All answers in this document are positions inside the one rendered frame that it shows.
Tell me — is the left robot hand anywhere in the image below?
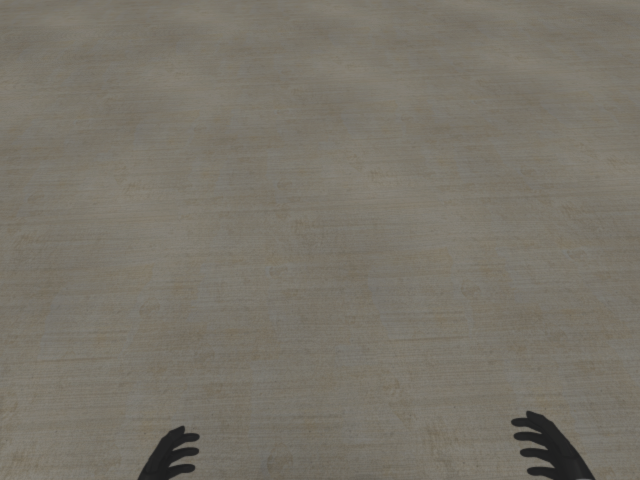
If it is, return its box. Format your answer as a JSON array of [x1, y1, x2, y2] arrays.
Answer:
[[138, 426, 200, 480]]

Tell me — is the right robot hand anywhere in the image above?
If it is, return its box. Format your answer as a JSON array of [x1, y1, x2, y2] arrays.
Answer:
[[511, 411, 596, 480]]

